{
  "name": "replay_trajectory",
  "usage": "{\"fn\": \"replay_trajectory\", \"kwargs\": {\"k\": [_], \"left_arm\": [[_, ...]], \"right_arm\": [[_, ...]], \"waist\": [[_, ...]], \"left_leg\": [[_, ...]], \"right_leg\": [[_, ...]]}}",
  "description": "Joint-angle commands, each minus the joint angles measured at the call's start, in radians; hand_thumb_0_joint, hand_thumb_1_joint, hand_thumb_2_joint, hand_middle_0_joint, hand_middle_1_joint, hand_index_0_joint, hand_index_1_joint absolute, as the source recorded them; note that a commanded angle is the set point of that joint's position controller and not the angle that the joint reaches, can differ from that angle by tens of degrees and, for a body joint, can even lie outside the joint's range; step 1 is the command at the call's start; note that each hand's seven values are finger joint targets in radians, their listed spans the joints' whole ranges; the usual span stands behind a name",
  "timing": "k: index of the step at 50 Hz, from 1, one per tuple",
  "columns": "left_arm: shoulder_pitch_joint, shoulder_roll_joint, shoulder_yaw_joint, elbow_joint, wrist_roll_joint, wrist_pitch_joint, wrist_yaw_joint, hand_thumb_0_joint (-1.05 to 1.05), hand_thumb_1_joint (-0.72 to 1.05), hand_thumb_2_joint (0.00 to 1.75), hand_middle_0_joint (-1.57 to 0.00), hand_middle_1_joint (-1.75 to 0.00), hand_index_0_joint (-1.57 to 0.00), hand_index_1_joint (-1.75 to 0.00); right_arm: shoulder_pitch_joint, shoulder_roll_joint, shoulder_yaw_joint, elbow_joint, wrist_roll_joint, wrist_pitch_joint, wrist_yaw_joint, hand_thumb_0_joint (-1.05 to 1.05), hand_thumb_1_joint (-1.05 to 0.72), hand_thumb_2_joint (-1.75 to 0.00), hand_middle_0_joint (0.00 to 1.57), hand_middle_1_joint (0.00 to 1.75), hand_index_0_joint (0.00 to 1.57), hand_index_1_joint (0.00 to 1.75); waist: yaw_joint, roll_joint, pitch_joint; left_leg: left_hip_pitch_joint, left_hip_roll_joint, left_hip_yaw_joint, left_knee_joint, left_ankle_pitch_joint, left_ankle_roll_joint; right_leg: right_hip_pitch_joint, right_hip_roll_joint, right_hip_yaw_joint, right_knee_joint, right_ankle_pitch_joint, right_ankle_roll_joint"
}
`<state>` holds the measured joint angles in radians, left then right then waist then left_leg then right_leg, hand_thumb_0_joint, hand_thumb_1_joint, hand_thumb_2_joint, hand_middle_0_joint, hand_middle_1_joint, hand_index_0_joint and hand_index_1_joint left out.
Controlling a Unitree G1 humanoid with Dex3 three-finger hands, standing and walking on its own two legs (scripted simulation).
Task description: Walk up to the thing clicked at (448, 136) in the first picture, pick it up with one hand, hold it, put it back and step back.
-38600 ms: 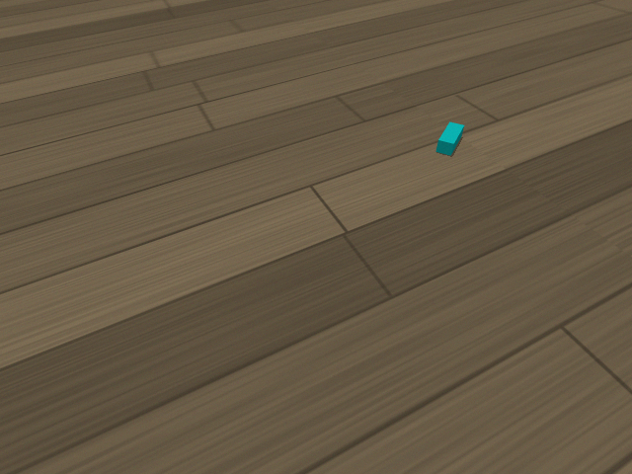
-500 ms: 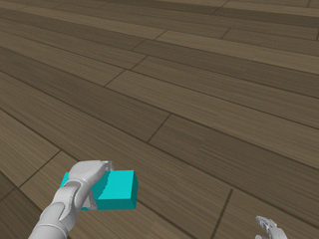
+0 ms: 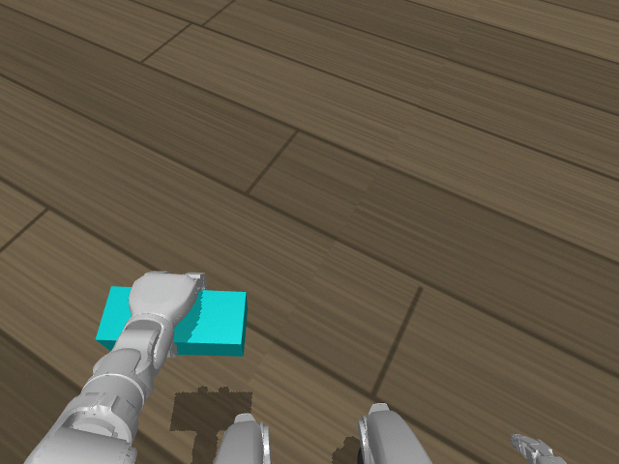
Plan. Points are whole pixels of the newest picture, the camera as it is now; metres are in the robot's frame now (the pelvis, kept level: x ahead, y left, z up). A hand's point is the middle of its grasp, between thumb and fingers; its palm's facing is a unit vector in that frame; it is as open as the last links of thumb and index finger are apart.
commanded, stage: crouch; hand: left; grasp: from above
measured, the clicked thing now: (179, 322) +0.37 +0.21 -0.15
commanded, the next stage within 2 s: lower in 1.40 s
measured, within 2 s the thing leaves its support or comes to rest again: neither
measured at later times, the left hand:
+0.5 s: hand (210, 333) +0.41 +0.20 -0.34, palm faces -0.45 +0.04 -0.89, open 11.0 cm
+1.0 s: hand (218, 331) +0.44 +0.20 -0.43, palm faces -0.46 +0.03 -0.89, open 11.0 cm
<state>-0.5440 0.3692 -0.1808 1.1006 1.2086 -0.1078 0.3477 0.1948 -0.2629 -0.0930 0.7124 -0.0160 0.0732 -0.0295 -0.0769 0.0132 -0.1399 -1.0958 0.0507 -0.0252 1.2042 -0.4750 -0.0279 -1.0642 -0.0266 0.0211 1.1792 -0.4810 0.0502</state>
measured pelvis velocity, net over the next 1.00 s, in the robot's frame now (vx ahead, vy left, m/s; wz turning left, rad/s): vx -0.04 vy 0.00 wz -0.06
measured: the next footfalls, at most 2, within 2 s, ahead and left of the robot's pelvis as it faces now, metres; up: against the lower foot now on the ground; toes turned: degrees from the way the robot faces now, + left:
none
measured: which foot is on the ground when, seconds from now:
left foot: down 0.00-1.00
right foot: down 0.00-1.00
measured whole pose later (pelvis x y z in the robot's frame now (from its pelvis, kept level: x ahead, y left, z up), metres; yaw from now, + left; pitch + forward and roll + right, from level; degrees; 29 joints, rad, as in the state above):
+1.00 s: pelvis -0.04 +0.00 -0.27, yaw -4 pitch +36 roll -5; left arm -0.95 0.59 0.00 1.36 1.26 -0.16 0.35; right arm 0.16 -0.25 -0.02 0.74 -0.12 -0.03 0.10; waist -0.22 0.02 -0.11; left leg -2.16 0.03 -0.14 2.19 -0.68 -0.05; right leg -2.10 0.01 0.01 2.15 -0.69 0.07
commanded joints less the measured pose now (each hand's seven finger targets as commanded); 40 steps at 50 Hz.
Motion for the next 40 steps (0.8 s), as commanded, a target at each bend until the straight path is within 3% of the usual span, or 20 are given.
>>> {"fn": "replay_trajectory", "kwargs": {"k": [1, 4, 6, 8, 10, 11, 12, 15, 20, 26, 30, 35, 36, 37, 39, 40], "left_arm": [[-0.385, 0.198, 0.086, -0.068, 0.005, 0.024, 0.076, 0.0, 0.72, 0.87, -1.07, -0.75, -1.08, -0.74], [-0.463, 0.215, 0.1, -0.107, -0.006, 0.041, 0.086, 0.0, 0.68, 0.88, -1.03, -0.76, -1.04, -0.75], [-0.445, 0.207, 0.101, -0.043, -0.005, 0.059, 0.082, 0.0, 0.69, 0.82, -1.04, -0.71, -1.06, -0.7], [-0.496, 0.245, 0.119, -0.065, -0.009, 0.06, 0.07, 0.0, 0.68, 0.85, -1.04, -0.73, -1.05, -0.72], [-0.49, 0.247, 0.123, -0.024, -0.014, 0.062, 0.055, 0.0, 0.67, 0.88, -1.04, -0.73, -1.04, -0.72], [-0.546, 0.245, 0.118, -0.067, -0.017, 0.056, 0.051, 0.0, 0.68, 0.88, -1.03, -0.76, -1.04, -0.75], [-0.533, 0.231, 0.111, -0.002, -0.013, 0.056, 0.045, 0.0, 0.67, 0.91, -1.03, -0.77, -1.04, -0.76], [-0.551, 0.248, 0.124, 0.036, -0.024, 0.045, 0.037, 0.0, 0.68, 0.92, -1.03, -0.76, -1.04, -0.75], [-0.633, 0.286, 0.142, 0.009, -0.012, 0.008, 0.044, 0.0, 0.71, 0.94, -1.04, -0.79, -1.05, -0.78], [-0.71, 0.352, 0.179, 0.031, 0.047, -0.016, 0.089, 0.0, 0.66, 0.95, -1.03, -0.76, -1.03, -0.76], [-0.728, 0.357, 0.19, 0.067, 0.045, 0.001, 0.104, 0.0, 0.66, 0.95, -1.03, -0.75, -1.03, -0.75], [-0.714, 0.351, 0.186, 0.089, 0.03, 0.008, 0.074, 0.0, 0.68, 0.97, -1.06, -0.74, -1.05, -0.74], [-0.734, 0.386, 0.2, 0.06, 0.026, 0.001, 0.07, 0.0, 0.68, 0.97, -1.05, -0.75, -1.05, -0.75], [-0.707, 0.346, 0.181, 0.096, 0.021, 0.003, 0.061, 0.0, 0.7, 0.97, -1.06, -0.76, -1.06, -0.76], [-0.704, 0.365, 0.187, 0.104, 0.018, -0.006, 0.049, 0.0, 0.67, 0.97, -1.04, -0.75, -1.04, -0.76], [-0.757, 0.405, 0.205, 0.064, 0.013, -0.017, 0.049, 0.0, 0.68, 0.96, -1.04, -0.76, -1.04, -0.76]], "right_arm": [[0.088, -0.149, -0.047, -0.051, -0.023, -0.048, -0.013, 0.0, -0.91, -0.9, 0.2, 0.3, 0.2, 0.3], [0.098, -0.154, -0.049, -0.048, -0.031, -0.063, -0.014, 0.0, -0.91, -0.9, 0.2, 0.3, 0.2, 0.3], [0.103, -0.151, -0.047, -0.033, -0.037, -0.069, -0.014, 0.0, -0.91, -0.9, 0.2, 0.3, 0.2, 0.3], [0.105, -0.156, -0.047, -0.036, -0.042, -0.077, -0.012, 0.0, -0.91, -0.9, 0.2, 0.3, 0.2, 0.3], [0.103, -0.165, -0.047, -0.036, -0.045, -0.081, -0.008, 0.0, -0.91, -0.9, 0.2, 0.3, 0.2, 0.3], [0.107, -0.164, -0.048, -0.04, -0.045, -0.082, -0.007, 0.0, -0.91, -0.9, 0.2, 0.3, 0.2, 0.3], [0.11, -0.166, -0.043, -0.034, -0.047, -0.084, -0.005, 0.0, -0.91, -0.9, 0.2, 0.3, 0.2, 0.3], [0.121, -0.168, -0.036, -0.033, -0.05, -0.095, 0.003, 0.0, -0.9, -0.9, 0.2, 0.3, 0.2, 0.3], [0.138, -0.168, -0.021, -0.017, -0.061, -0.116, 0.024, 0.0, -0.9, -0.9, 0.2, 0.3, 0.2, 0.3], [0.157, -0.175, -0.005, 0.0, -0.079, -0.122, 0.047, 0.0, -0.91, -0.9, 0.2, 0.3, 0.2, 0.3], [0.158, -0.186, -0.005, -0.006, -0.087, -0.13, 0.069, 0.0, -0.91, -0.91, 0.2, 0.3, 0.2, 0.3], [0.17, -0.19, -0.007, 0.004, -0.096, -0.126, 0.088, 0.0, -0.91, -0.9, 0.2, 0.3, 0.2, 0.3], [0.173, -0.193, -0.007, 0.005, -0.095, -0.125, 0.092, 0.0, -0.91, -0.91, 0.2, 0.3, 0.2, 0.3], [0.173, -0.183, -0.005, 0.0, -0.096, -0.125, 0.096, 0.0, -0.92, -0.91, 0.2, 0.3, 0.2, 0.3], [0.171, -0.187, -0.005, 0.001, -0.098, -0.119, 0.101, 0.0, -0.92, -0.91, 0.2, 0.3, 0.2, 0.3], [0.178, -0.195, -0.007, 0.01, -0.099, -0.117, 0.102, 0.0, -0.92, -0.91, 0.2, 0.3, 0.2, 0.3]], "waist": [[-0.041, 0.042, -0.486], [-0.042, 0.102, -0.595], [-0.055, 0.085, -0.587], [-0.058, 0.106, -0.614], [-0.068, 0.116, -0.608], [-0.074, 0.134, -0.642], [-0.094, 0.109, -0.589], [-0.11, 0.075, -0.582], [-0.131, 0.115, -0.67], [-0.142, 0.218, -0.694], [-0.151, 0.251, -0.704], [-0.159, 0.234, -0.722], [-0.155, 0.235, -0.723], [-0.164, 0.219, -0.709], [-0.171, 0.192, -0.678], [-0.17, 0.197, -0.685]], "left_leg": [[0.101, -0.047, 0.03, 0.059, 0.169, 0.04], [0.054, -0.043, 0.015, 0.127, 0.136, 0.033], [-0.007, -0.038, 0.006, 0.168, 0.122, 0.034], [-0.047, -0.036, -0.009, 0.199, 0.077, 0.031], [-0.076, -0.033, -0.029, 0.226, 0.023, 0.026], [-0.086, -0.035, -0.029, 0.241, -0.009, 0.026], [-0.137, -0.034, -0.035, 0.263, -0.044, 0.028], [-0.22, -0.04, -0.043, 0.321, -0.114, 0.036], [-0.293, -0.046, -0.035, 0.442, -0.068, 0.041], [-0.324, -0.048, -0.018, 0.537, -0.041, 0.034], [-0.328, -0.044, -0.019, 0.577, -0.03, 0.032], [-0.38, -0.044, -0.005, 0.663, 0.038, 0.039], [-0.402, -0.045, -0.003, 0.675, 0.043, 0.042], [-0.405, -0.044, -0.002, 0.687, 0.042, 0.043], [-0.463, -0.045, 0.005, 0.711, 0.026, 0.049], [-0.489, -0.044, 0.007, 0.724, 0.018, 0.051]], "right_leg": [[-0.026, 0.04, -0.05, 0.024, 0.175, -0.072], [-0.118, 0.035, -0.055, 0.115, 0.146, -0.073], [-0.17, 0.036, -0.065, 0.166, 0.135, -0.072], [-0.23, 0.036, -0.071, 0.218, 0.097, -0.074], [-0.312, 0.037, -0.081, 0.265, 0.045, -0.077], [-0.327, 0.037, -0.083, 0.282, 0.023, -0.081], [-0.376, 0.035, -0.086, 0.299, -0.003, -0.08], [-0.445, 0.035, -0.09, 0.342, -0.065, -0.081], [-0.518, 0.031, -0.094, 0.444, -0.024, -0.081], [-0.613, 0.03, -0.101, 0.537, -0.002, -0.086], [-0.657, 0.025, -0.11, 0.584, 0.008, -0.086], [-0.656, 0.033, -0.116, 0.638, 0.071, -0.08], [-0.65, 0.036, -0.116, 0.65, 0.079, -0.08], [-0.653, 0.036, -0.116, 0.649, 0.081, -0.078], [-0.642, 0.042, -0.115, 0.655, 0.078, -0.072], [-0.649, 0.043, -0.115, 0.665, 0.074, -0.071]]}}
